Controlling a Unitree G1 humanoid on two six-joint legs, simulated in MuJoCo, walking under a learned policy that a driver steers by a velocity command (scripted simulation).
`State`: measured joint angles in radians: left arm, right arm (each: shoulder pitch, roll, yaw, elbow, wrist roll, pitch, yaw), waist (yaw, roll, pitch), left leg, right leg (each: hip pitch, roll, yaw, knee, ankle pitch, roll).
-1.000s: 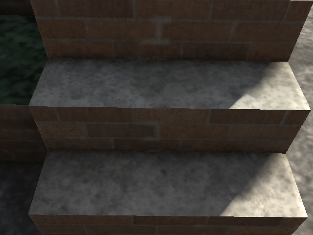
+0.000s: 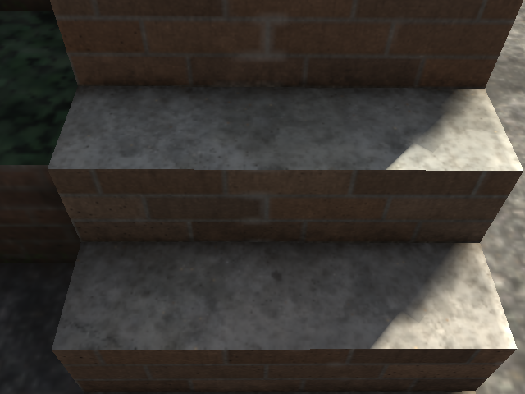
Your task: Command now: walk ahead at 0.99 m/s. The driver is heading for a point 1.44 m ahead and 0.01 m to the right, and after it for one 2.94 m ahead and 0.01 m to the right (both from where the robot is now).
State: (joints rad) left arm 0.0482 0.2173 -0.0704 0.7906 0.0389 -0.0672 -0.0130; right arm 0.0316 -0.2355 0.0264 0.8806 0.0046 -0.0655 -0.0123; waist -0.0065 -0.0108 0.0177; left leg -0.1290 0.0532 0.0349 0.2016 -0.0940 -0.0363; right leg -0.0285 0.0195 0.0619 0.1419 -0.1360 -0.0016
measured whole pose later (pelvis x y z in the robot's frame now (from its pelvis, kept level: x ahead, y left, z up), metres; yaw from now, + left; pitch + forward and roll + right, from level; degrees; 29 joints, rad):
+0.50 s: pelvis +0.00 +0.00 +0.00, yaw +0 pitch +1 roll +0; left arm 0.01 0.24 -0.09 0.77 0.05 -0.06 -0.02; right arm 0.03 -0.25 0.04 0.89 0.00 -0.06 -0.01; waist -0.01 -0.02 0.02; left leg -0.13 0.06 0.04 0.21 -0.10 -0.04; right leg -0.03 0.02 0.07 0.15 -0.14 0.00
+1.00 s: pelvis +0.00 +0.00 +0.00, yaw -1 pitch +1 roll +0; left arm 0.02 0.25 -0.09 0.78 0.05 -0.06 -0.02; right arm 0.02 -0.26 0.04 0.89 0.00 -0.07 -0.01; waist -0.01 -0.02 0.02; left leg -0.13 0.06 0.04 0.21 -0.10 -0.04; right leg -0.03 0.02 0.07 0.15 -0.14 0.00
